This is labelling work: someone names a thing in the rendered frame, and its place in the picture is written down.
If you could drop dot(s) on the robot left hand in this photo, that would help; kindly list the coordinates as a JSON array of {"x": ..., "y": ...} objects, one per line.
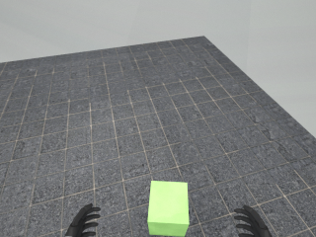
[{"x": 78, "y": 224}]

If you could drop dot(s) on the carton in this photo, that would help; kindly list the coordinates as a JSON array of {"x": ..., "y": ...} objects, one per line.
[{"x": 168, "y": 210}]

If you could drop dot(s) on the robot right hand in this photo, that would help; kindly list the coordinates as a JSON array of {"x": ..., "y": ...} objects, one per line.
[{"x": 257, "y": 225}]

